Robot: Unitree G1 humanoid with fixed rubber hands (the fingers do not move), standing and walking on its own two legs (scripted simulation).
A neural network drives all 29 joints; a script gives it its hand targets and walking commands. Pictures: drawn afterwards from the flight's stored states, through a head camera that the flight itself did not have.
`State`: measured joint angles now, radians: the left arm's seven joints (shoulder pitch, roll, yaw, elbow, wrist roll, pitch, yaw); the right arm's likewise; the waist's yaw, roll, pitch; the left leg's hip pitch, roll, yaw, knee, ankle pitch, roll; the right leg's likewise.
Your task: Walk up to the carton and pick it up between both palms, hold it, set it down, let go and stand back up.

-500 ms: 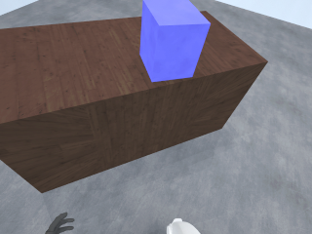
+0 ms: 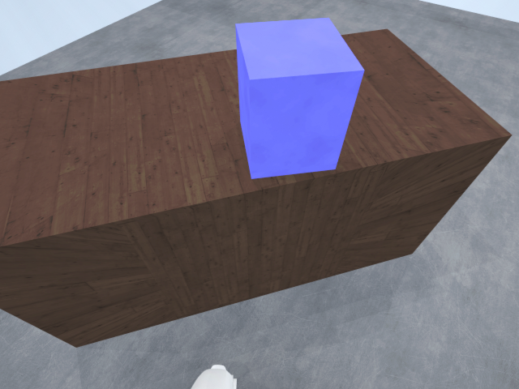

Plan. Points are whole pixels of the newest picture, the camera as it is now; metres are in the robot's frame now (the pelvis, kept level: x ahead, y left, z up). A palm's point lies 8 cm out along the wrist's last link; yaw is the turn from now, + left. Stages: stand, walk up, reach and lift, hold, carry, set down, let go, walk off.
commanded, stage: walk up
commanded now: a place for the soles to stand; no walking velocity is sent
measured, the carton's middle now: (288, 101) +0.69 -0.04 +0.05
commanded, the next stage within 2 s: none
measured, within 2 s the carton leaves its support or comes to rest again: neither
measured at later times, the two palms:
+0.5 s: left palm (200, 387) +0.16 +0.12 -0.14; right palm out of the picture +0.11 -0.50 -0.12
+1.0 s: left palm out of the picture +0.12 +0.13 -0.13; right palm out of the picture +0.18 -0.51 -0.08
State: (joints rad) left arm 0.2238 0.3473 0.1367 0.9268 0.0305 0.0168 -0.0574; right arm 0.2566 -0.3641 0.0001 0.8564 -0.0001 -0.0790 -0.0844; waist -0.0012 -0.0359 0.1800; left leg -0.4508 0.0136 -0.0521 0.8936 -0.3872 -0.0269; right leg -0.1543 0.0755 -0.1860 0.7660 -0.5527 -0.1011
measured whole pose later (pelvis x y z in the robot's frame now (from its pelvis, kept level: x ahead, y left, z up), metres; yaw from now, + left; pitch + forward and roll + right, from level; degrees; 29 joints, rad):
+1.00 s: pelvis +0.09 -0.19 -0.01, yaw +11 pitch -1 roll -1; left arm 0.21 0.36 0.15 0.79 0.03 0.05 -0.04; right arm 0.36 -0.41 0.00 0.86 0.00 -0.10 -0.08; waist 0.00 -0.07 0.09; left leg -0.50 -0.02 -0.08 0.90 -0.39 -0.01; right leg -0.46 -0.03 -0.03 0.97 -0.53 -0.05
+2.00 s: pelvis +0.11 -0.22 -0.01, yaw +14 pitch -3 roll +0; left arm 0.25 0.36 0.07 0.80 0.03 -0.01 -0.02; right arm 0.24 -0.40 0.00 0.90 0.00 -0.06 -0.03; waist 0.00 -0.03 0.06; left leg -0.48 -0.02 -0.11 0.90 -0.37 -0.03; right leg -0.35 -0.04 -0.04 0.92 -0.52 0.00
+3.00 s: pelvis +0.10 -0.22 -0.01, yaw +15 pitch -3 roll +0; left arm 0.21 0.36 0.07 0.80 0.03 0.00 -0.01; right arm 0.24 -0.40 0.00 0.90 0.00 -0.07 -0.03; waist 0.00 -0.02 0.08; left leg -0.48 -0.03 -0.11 0.89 -0.36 -0.03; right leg -0.35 -0.06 -0.05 0.92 -0.52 0.00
